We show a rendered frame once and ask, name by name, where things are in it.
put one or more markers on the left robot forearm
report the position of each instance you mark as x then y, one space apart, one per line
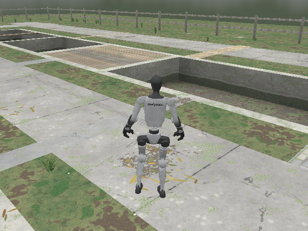
129 124

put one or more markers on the robot left upper arm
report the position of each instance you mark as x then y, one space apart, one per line
137 108

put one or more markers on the robot right thigh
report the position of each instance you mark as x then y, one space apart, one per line
163 148

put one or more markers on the humanoid robot head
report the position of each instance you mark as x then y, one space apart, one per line
156 83

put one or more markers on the robot right upper arm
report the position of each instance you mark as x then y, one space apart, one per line
173 110

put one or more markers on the left robot hand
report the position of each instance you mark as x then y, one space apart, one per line
125 132

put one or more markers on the right robot hand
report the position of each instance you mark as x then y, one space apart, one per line
177 134

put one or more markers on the right robot forearm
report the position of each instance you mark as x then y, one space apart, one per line
178 126

